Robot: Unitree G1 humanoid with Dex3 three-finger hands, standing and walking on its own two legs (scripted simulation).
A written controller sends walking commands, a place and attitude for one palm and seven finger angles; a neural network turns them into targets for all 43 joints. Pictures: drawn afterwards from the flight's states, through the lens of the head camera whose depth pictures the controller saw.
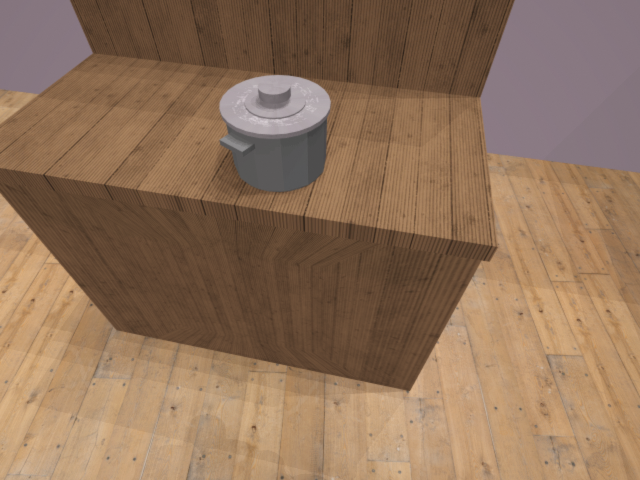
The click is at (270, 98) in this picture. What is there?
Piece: lid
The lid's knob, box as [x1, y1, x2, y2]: [258, 78, 290, 103]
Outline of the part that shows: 258,84 259,97 261,100 265,102 278,103 286,100 290,96 289,83 283,79 269,78 261,81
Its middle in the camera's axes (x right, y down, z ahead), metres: -0.08 -0.25 +0.64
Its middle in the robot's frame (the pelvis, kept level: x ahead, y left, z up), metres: +0.66 +0.12 +0.14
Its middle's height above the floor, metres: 0.91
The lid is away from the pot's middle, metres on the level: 0.00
